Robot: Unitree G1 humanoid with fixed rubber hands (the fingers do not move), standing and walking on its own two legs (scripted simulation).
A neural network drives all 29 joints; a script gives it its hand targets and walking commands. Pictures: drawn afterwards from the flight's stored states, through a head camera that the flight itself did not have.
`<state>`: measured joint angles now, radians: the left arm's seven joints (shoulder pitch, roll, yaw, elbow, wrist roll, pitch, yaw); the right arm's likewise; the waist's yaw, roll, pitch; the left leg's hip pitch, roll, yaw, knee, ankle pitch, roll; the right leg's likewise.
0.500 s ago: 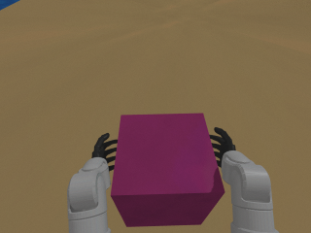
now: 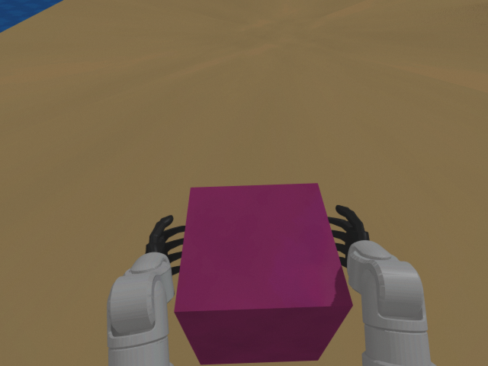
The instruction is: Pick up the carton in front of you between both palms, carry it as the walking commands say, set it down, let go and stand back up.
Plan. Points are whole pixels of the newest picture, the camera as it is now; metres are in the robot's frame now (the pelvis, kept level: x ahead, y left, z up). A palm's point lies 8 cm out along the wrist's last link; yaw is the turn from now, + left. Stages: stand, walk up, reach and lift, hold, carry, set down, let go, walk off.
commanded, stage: carry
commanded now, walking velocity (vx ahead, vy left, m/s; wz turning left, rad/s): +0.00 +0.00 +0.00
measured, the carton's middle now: (256, 277) +0.27 +0.00 +0.01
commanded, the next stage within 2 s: hold in 1.32 s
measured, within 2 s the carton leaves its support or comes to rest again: neither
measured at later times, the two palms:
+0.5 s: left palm (162, 296) +0.22 +0.14 +0.07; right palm (367, 285) +0.22 -0.16 +0.07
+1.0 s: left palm (172, 290) +0.24 +0.14 +0.04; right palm (360, 279) +0.24 -0.16 +0.04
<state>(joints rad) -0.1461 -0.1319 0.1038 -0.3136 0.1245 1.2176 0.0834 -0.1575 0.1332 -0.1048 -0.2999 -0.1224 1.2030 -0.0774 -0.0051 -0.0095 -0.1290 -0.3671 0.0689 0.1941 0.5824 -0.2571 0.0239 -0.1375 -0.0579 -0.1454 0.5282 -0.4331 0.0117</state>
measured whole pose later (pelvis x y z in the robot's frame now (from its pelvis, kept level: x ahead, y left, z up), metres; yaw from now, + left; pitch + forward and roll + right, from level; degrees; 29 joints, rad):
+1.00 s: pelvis -0.05 -0.01 +0.00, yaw +0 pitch +2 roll +0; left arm -0.23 -0.14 0.18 0.19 0.25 0.69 0.02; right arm -0.24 0.15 -0.20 0.20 -0.25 0.68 -0.01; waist 0.00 -0.01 -0.09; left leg -0.40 0.09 0.18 0.51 -0.13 0.02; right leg -0.22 -0.03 -0.15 0.55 -0.37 -0.02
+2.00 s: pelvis -0.06 +0.04 +0.01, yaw -10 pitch -7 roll +0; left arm -0.26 -0.15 0.21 0.23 0.30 0.73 0.00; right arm -0.30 0.16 -0.27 0.32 -0.30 0.66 0.03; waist 0.01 -0.06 0.03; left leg -0.14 -0.02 0.01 0.35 -0.10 0.02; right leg -0.02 -0.01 0.11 0.39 -0.26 0.02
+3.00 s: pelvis -0.11 +0.02 -0.14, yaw -12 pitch +39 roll -3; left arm -0.75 -0.04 0.44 0.58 0.27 0.24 -0.04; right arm -0.73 0.17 -0.46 0.57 -0.21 0.20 -0.08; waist 0.03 -0.07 -0.17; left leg -1.60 -0.04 -0.11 1.23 -0.32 -0.04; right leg -1.47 0.12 0.07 1.30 -0.51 0.03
